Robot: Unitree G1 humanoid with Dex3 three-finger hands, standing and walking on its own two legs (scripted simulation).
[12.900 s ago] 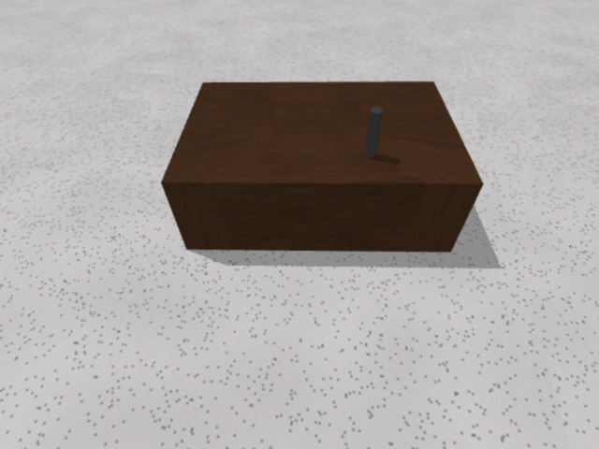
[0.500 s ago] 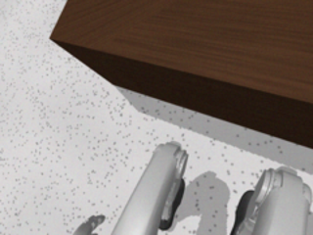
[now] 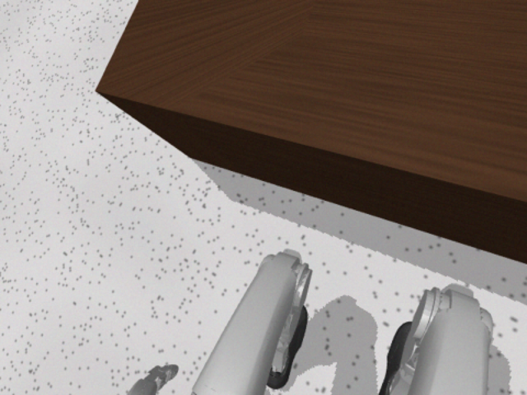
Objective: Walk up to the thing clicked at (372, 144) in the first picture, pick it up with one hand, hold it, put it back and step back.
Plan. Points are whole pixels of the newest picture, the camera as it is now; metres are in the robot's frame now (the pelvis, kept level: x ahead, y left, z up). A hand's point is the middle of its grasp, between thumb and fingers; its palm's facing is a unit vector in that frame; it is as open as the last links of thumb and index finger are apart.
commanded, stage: settle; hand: right
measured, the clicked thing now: out of the picture +0.60 -0.30 +0.08
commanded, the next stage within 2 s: lift in 0.58 s
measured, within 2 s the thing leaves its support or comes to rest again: neither
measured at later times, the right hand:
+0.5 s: hand out of the picture +0.59 -0.31 +0.09, palm faces +0.25 +0.97 -0.02, open 5.6 cm
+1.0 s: hand out of the picture +0.58 -0.29 +0.12, palm faces +0.23 +0.97 -0.02, open 5.6 cm
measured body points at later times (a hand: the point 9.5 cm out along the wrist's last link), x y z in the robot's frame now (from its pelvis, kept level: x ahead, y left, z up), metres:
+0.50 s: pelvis +0.01 -0.01 +0.05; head +0.24 -0.08 +0.43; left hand +0.05 +0.25 -0.04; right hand +0.57 -0.36 +0.10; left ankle +0.07 +0.12 -0.43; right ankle +0.08 -0.14 -0.43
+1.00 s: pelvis +0.02 -0.01 +0.08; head +0.24 -0.07 +0.47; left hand +0.07 +0.25 -0.02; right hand +0.56 -0.34 +0.13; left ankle +0.07 +0.12 -0.43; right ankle +0.08 -0.14 -0.43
